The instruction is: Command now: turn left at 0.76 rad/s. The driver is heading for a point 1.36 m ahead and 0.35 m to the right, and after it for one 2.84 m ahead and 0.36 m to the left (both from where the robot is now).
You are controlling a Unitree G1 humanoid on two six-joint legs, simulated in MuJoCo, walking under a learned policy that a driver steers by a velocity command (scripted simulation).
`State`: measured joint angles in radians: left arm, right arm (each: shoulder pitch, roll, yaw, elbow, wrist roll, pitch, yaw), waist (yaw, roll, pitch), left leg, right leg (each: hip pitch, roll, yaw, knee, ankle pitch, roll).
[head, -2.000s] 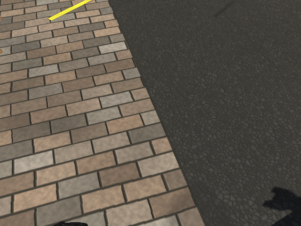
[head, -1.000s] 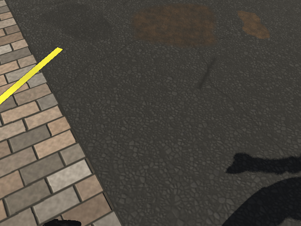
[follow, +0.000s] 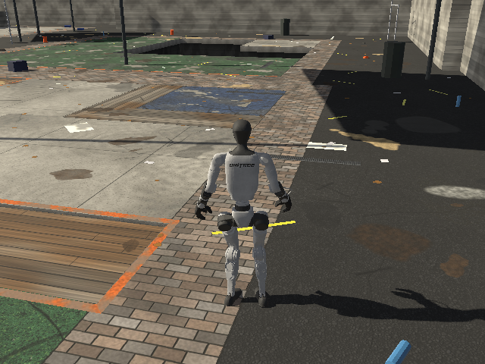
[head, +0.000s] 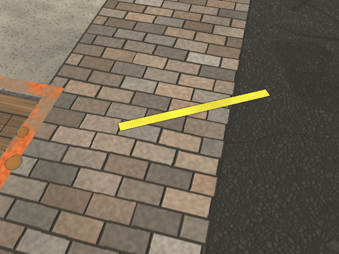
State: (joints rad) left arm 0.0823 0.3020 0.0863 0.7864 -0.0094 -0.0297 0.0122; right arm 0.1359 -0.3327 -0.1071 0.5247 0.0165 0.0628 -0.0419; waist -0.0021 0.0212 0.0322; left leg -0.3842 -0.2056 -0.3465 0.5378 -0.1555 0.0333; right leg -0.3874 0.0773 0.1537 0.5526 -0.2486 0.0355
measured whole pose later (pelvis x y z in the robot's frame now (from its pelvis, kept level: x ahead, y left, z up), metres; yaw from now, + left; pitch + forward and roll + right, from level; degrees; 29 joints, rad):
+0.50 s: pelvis +0.01 -0.01 +0.01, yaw -7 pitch +3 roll +0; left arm 0.22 0.33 0.11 0.70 -0.03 0.04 0.01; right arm 0.17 -0.25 -0.07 0.64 -0.02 0.01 -0.04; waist 0.03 -0.04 0.02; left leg -0.19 0.00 0.00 0.43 -0.29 0.01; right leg -0.57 0.03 0.06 1.07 -0.43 0.08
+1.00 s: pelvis +0.01 -0.07 +0.01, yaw -31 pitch +3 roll +2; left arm 0.16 0.31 0.07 0.59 0.00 0.03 0.02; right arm 0.13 -0.33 -0.09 0.68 -0.01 0.00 -0.03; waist 0.00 0.03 0.05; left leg -0.61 0.03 -0.05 1.04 -0.31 -0.08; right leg -0.34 0.06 0.09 0.48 -0.19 -0.06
